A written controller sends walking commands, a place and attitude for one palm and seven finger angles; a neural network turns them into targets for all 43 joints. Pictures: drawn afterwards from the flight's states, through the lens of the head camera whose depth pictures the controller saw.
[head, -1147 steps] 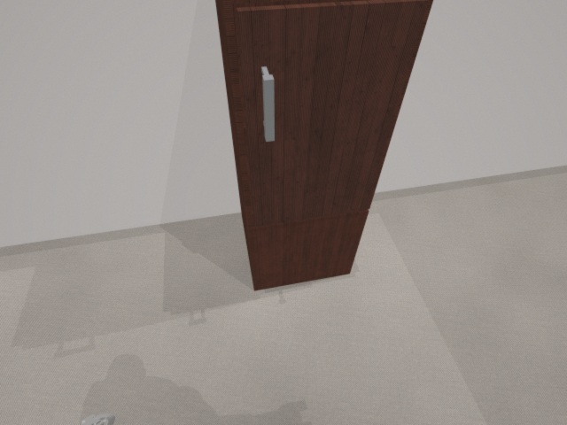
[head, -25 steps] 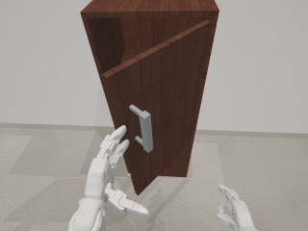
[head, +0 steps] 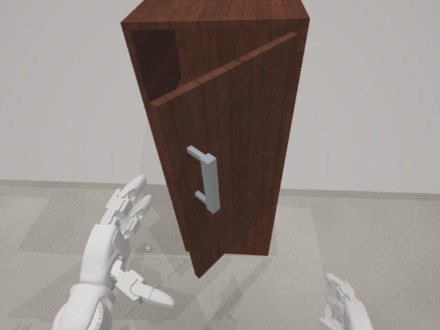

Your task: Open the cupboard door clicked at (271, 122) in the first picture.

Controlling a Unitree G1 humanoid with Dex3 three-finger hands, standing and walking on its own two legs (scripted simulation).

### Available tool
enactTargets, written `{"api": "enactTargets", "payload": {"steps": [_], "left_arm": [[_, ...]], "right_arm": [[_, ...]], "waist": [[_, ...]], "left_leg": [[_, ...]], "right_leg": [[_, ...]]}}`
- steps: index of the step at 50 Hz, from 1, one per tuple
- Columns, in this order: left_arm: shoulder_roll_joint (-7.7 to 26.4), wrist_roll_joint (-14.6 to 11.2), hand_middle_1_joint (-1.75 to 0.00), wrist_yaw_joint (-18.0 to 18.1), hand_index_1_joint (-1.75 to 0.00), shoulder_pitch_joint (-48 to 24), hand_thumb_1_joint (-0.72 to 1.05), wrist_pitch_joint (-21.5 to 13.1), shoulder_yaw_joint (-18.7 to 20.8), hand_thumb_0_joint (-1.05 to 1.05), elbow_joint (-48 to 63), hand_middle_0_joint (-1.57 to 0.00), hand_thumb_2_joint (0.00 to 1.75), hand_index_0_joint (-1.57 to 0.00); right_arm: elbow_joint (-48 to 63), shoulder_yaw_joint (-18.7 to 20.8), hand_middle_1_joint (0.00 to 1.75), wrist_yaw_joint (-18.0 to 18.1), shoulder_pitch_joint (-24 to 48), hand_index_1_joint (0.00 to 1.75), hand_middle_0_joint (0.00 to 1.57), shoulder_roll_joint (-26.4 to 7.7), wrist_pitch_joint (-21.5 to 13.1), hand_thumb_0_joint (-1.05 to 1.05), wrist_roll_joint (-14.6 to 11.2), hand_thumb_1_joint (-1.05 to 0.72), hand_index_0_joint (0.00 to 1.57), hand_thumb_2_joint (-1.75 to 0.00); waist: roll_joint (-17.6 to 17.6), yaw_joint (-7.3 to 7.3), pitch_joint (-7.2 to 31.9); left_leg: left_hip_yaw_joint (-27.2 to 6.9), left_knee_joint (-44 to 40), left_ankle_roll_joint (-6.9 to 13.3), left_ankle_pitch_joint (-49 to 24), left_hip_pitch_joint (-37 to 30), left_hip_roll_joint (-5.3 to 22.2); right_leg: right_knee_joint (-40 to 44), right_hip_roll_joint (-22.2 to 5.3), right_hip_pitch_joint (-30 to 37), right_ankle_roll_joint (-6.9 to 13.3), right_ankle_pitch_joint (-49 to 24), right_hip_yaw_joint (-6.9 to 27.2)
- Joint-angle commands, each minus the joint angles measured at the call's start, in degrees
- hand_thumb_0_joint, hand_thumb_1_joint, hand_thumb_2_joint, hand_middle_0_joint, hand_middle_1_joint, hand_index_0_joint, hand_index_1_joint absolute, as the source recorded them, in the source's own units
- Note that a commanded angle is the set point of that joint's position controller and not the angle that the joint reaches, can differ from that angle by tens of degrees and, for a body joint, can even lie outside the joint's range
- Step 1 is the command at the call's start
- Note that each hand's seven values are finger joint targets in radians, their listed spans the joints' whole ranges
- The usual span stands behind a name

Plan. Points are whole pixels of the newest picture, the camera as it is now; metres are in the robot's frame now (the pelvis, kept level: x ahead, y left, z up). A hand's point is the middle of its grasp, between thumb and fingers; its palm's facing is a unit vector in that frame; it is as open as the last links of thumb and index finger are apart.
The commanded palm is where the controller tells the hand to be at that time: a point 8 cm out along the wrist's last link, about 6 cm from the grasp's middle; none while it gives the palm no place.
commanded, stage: draw the hand back to the body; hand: left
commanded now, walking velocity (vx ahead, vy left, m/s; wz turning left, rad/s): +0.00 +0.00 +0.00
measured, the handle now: (203, 180) +0.36 +0.06 +0.11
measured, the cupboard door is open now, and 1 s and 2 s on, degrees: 50 50 50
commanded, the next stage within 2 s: step back with the hand held close in 1.28 s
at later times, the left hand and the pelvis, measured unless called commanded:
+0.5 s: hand (75, 246) +0.20 +0.22 +0.14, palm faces +0.24 -0.92 -0.31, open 13.9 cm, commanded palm +0.16 +0.27 +0.16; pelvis +0.00 +0.03 +0.02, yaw -1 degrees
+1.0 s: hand (12, 224) +0.21 +0.30 +0.18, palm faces +0.46 -0.79 -0.40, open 8.1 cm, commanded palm +0.16 +0.33 +0.19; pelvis +0.01 +0.03 +0.03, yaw -2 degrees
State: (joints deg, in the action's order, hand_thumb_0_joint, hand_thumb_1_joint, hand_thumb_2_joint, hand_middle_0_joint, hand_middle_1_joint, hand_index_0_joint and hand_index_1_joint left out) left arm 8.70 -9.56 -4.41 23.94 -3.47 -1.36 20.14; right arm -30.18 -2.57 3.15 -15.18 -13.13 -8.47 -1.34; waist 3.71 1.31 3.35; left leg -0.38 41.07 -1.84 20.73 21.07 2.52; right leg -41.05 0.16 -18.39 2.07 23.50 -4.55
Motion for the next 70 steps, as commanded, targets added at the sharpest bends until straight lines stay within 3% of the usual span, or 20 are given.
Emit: {"api": "enactTargets", "payload": {"steps": [1,5,6,10,11,12,13,14,19,24,28,33,40,43,49,55,57,60,69,70], "left_arm": [[5.10,-1.70,-0.30,-1.62,-0.30,-4.17,-0.50,-2.44,4.90,0.00,14.77,-0.15,0.30,-0.15],[6.34,-2.79,-0.30,-2.56,-0.30,-3.76,-0.50,-2.00,7.10,0.00,16.27,-0.15,0.30,-0.15],[6.11,-2.89,-0.30,-2.94,-0.30,-4.38,-0.47,-1.91,6.61,0.00,16.95,-0.15,0.32,-0.15],[8.54,-4.33,-0.30,-4.15,-0.30,-5.26,-0.32,-1.56,10.18,0.00,17.07,-0.16,0.37,-0.16],[15.54,3.32,-0.30,2.12,-0.30,-6.93,-0.29,-3.68,10.36,0.00,21.77,-0.16,0.39,-0.16],[11.70,4.03,-0.30,4.69,-0.30,-2.18,-0.26,-3.47,9.59,0.00,17.75,-0.16,0.40,-0.16],[11.38,5.04,-0.30,6.13,-0.30,-2.20,-0.22,-3.45,9.01,0.00,17.27,-0.16,0.42,-0.16],[10.10,5.71,-0.30,7.04,-0.30,-1.96,-0.18,-3.61,7.98,0.00,16.24,-0.16,0.43,-0.16],[11.64,7.81,-0.30,9.87,-0.30,-2.01,-0.01,-5.27,9.54,0.00,16.99,-0.17,0.51,-0.17],[13.86,7.97,-0.30,10.99,-0.30,-0.14,0.17,-5.59,13.53,0.00,16.15,-0.17,0.58,-0.17],[16.05,8.36,-0.30,11.47,-0.30,-1.20,0.31,-5.87,16.46,0.00,17.37,-0.18,0.64,-0.18],[17.27,7.82,-0.30,11.69,-0.30,-0.78,0.48,-5.62,19.80,0.00,15.74,-0.19,0.72,-0.19],[19.57,7.28,-0.30,12.21,-0.30,-1.41,0.73,-5.56,24.64,0.00,15.10,-0.19,0.82,-0.19],[21.40,6.93,-0.30,12.38,-0.30,-1.38,0.83,-5.39,27.72,0.00,13.34,-0.20,0.87,-0.20],[18.82,6.77,-0.30,11.95,-0.30,-3.26,0.90,-5.28,24.99,0.00,13.13,-0.20,0.90,-0.20],[20.93,6.69,-0.30,12.31,-0.30,-2.74,0.90,-5.52,27.07,0.00,13.15,-0.20,0.90,-0.20],[21.05,6.65,-0.30,12.21,-0.30,-2.94,0.90,-5.64,27.20,0.00,14.04,-0.20,0.90,-0.20],[20.55,6.46,-0.30,12.08,-0.30,-2.85,0.90,-5.48,26.90,0.00,12.64,-0.20,0.90,-0.20],[20.33,6.44,-0.30,12.01,-0.30,-2.78,0.90,-5.76,26.68,0.00,12.45,-0.20,0.90,-0.20],[21.80,6.44,-0.30,12.09,-0.30,-6.94,0.90,-6.48,26.88,0.00,18.50,-0.20,0.90,-0.20]], "right_arm": [[10.78,1.56,0.30,0.46,8.39,0.30,0.20,-4.43,-4.81,0.00,0.09,-0.90,0.20,-0.90],[10.29,1.48,0.30,0.72,8.57,0.30,0.20,-4.69,-5.53,0.00,-0.18,-0.90,0.20,-0.90],[10.41,1.42,0.30,0.80,8.75,0.30,0.20,-4.64,-5.76,0.00,-0.26,-0.90,0.20,-0.90],[9.44,1.35,0.30,1.34,8.72,0.30,0.20,-4.95,-6.46,0.00,-0.40,-0.90,0.20,-0.90],[8.54,1.34,0.30,2.60,9.69,0.30,0.20,-4.29,-5.91,0.00,0.75,-0.90,0.20,-0.90],[8.00,0.99,0.30,2.98,9.36,0.30,0.20,-3.65,-5.70,0.00,1.38,-0.90,0.20,-0.90],[7.21,1.01,0.30,2.88,9.55,0.30,0.20,-4.06,-5.25,0.00,1.51,-0.90,0.20,-0.90],[6.70,0.82,0.30,2.90,9.76,0.30,0.20,-3.78,-4.79,0.00,1.65,-0.90,0.20,-0.90],[5.38,0.95,0.30,2.54,10.70,0.30,0.20,-4.17,-3.86,0.00,2.32,-0.90,0.20,-0.90],[4.49,1.39,0.30,2.42,11.51,0.30,0.20,-4.34,-2.74,0.00,2.64,-0.90,0.20,-0.90],[3.64,1.84,0.30,2.25,11.95,0.30,0.20,-4.75,-2.21,0.00,2.64,-0.90,0.20,-0.90],[3.07,2.35,0.30,2.04,12.06,0.30,0.20,-5.05,-1.31,0.00,2.49,-0.90,0.20,-0.90],[2.40,2.96,0.30,1.83,11.90,0.30,0.20,-5.25,-0.61,0.00,2.27,-0.90,0.20,-0.90],[1.94,3.41,0.30,2.01,12.02,0.30,0.20,-5.41,-0.39,0.00,2.22,-0.90,0.20,-0.90],[1.89,3.71,0.30,1.69,12.10,0.30,0.20,-5.74,-0.34,0.00,2.07,-0.90,0.20,-0.90],[1.78,3.84,0.30,2.00,12.40,0.30,0.20,-5.52,-0.57,0.00,2.18,-0.90,0.20,-0.90],[1.70,3.85,0.30,2.02,12.41,0.30,0.20,-5.32,-0.57,0.00,2.14,-0.90,0.20,-0.90],[1.56,3.82,0.30,2.13,12.71,0.30,0.20,-5.20,-0.45,0.00,2.05,-0.90,0.20,-0.90],[1.37,3.96,0.30,2.11,12.61,0.30,0.20,-5.13,-0.96,0.00,2.15,-0.90,0.20,-0.90],[1.98,3.86,0.30,2.07,13.28,0.30,0.20,-5.23,-1.35,0.00,2.01,-0.90,0.20,-0.90]], "waist": [[-5.69,1.11,3.93],[-4.88,1.30,3.28],[-3.38,1.07,2.75],[-3.31,1.35,2.99],[-4.24,1.92,1.04],[-4.79,1.32,-1.34],[-5.44,1.41,-1.69],[-3.76,0.96,-2.23],[0.51,1.44,-0.98],[-2.68,1.96,-0.48],[0.45,2.36,0.67],[-1.13,2.54,-0.68],[1.18,2.79,-0.52],[0.03,3.06,-0.62],[0.71,2.30,-0.91],[-1.31,2.86,-0.54],[0.51,2.87,0.36],[-0.68,2.67,-1.79],[-0.30,2.70,-0.86],[0.99,2.71,0.73]], "left_leg": [[0.54,-4.84,3.36,-9.65,-3.71,-3.59],[0.25,-5.84,3.30,-10.19,-4.71,-3.49],[0.29,-6.06,3.31,-9.87,-5.21,-3.52],[-0.21,-6.77,3.18,-9.68,-5.88,-3.43],[0.99,-8.90,3.48,-10.26,-7.78,-2.89],[1.15,-9.48,3.41,-9.96,-8.63,-2.90],[0.95,-10.25,3.45,-10.10,-9.57,-2.76],[1.21,-11.37,3.41,-10.20,-10.80,-2.46],[0.73,-16.61,2.92,-12.90,-14.27,-1.79],[1.05,-19.25,2.90,-16.38,-15.62,-1.34],[1.06,-19.98,2.52,-19.96,-17.33,-1.31],[1.17,-20.69,2.36,-20.46,-17.07,-1.13],[1.26,-21.00,2.03,-23.29,-17.50,-1.02],[1.73,-20.71,2.18,-23.69,-17.53,-1.09],[1.87,-21.07,2.47,-22.48,-18.44,-1.12],[2.05,-21.12,2.78,-20.96,-18.20,-1.46],[2.36,-20.64,2.80,-21.84,-18.78,-1.64],[2.48,-20.80,2.83,-20.38,-18.30,-1.52],[2.62,-20.85,2.94,-19.92,-18.95,-1.52],[2.37,-20.52,3.00,-20.15,-19.60,-1.74]], "right_leg": [[10.42,-0.70,0.38,-2.42,-14.59,3.82],[10.20,-0.15,0.42,-2.07,-14.57,2.46],[10.29,0.00,-0.26,-2.02,-14.16,2.24],[10.91,0.17,0.44,-1.86,-13.27,1.85],[15.85,-0.83,1.38,-1.56,-13.18,3.93],[17.23,-0.98,0.94,-1.62,-11.88,3.51],[18.43,-0.90,1.63,-1.65,-11.35,3.37],[18.60,-0.93,2.17,-1.75,-11.19,3.05],[19.45,-0.49,7.34,-1.29,-13.20,1.91],[20.98,-0.23,11.40,-1.39,-16.73,1.80],[21.47,0.04,13.29,-1.10,-19.11,1.94],[22.39,0.34,13.82,-1.18,-19.47,1.86],[22.33,0.28,14.60,-1.13,-21.61,1.90],[22.94,0.36,14.89,-1.13,-22.81,2.10],[23.60,0.19,14.07,-1.43,-21.90,2.19],[24.02,0.22,14.54,-1.45,-21.48,2.43],[24.06,0.12,14.80,-1.39,-22.71,2.75],[24.83,0.18,13.76,-1.52,-21.49,2.83],[24.95,0.04,13.88,-1.67,-21.09,2.90],[24.81,0.03,14.27,-1.64,-21.59,3.24]]}}
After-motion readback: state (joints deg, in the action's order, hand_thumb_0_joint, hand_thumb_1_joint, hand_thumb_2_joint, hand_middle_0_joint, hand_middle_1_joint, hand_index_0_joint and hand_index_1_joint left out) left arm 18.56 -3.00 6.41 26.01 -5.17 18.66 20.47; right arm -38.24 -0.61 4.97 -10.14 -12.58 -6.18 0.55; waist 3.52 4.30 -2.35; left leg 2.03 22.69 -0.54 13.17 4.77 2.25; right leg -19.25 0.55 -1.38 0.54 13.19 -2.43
